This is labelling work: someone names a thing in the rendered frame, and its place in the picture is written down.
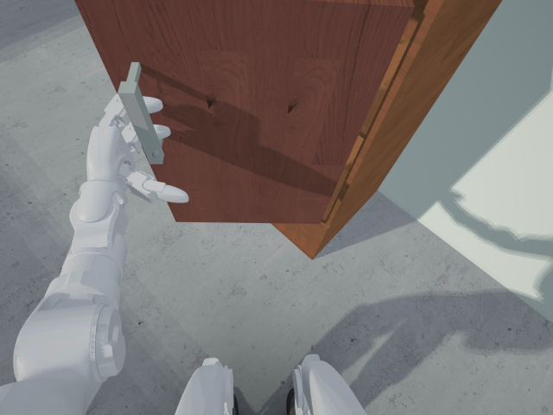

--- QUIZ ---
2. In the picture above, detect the robot right thigh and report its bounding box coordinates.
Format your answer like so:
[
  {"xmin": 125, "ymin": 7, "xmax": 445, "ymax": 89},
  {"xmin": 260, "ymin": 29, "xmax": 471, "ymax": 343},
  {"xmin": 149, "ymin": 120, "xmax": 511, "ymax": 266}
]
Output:
[{"xmin": 293, "ymin": 361, "xmax": 367, "ymax": 415}]

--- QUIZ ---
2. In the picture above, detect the robot left hand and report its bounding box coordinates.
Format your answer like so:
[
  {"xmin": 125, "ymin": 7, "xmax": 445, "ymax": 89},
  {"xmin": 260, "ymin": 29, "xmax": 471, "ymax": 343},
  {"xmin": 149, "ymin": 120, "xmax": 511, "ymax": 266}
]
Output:
[{"xmin": 86, "ymin": 93, "xmax": 189, "ymax": 203}]

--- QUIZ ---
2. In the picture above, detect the robot thigh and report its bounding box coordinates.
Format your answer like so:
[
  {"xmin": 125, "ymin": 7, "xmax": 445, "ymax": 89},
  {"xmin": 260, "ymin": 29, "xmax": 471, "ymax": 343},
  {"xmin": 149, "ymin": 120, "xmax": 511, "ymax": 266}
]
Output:
[
  {"xmin": 293, "ymin": 361, "xmax": 367, "ymax": 415},
  {"xmin": 175, "ymin": 364, "xmax": 234, "ymax": 415}
]

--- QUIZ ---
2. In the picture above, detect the robot left thigh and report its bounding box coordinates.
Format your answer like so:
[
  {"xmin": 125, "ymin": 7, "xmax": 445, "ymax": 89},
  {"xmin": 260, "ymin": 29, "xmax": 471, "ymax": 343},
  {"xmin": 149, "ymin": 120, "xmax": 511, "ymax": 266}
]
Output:
[{"xmin": 175, "ymin": 364, "xmax": 234, "ymax": 415}]

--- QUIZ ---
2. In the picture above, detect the cupboard door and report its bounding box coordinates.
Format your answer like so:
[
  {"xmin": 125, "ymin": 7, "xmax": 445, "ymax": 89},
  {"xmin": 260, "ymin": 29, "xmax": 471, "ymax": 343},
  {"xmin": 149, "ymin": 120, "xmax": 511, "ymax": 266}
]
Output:
[{"xmin": 74, "ymin": 0, "xmax": 415, "ymax": 224}]

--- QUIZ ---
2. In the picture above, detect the robot left upper arm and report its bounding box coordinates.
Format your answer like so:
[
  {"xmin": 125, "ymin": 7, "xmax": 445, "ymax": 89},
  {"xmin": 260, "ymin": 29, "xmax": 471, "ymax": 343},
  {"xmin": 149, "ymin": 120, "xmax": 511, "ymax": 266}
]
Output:
[{"xmin": 0, "ymin": 303, "xmax": 126, "ymax": 415}]

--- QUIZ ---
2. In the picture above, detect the handle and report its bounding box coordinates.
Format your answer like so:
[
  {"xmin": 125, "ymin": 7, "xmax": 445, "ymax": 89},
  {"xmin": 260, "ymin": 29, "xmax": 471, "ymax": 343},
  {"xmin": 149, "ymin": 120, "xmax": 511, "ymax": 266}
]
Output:
[{"xmin": 118, "ymin": 62, "xmax": 164, "ymax": 164}]

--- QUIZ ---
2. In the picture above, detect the robot left forearm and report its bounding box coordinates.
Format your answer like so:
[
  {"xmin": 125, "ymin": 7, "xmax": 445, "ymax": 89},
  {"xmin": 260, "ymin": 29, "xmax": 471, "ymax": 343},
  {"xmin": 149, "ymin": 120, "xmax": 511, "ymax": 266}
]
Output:
[{"xmin": 13, "ymin": 180, "xmax": 128, "ymax": 381}]

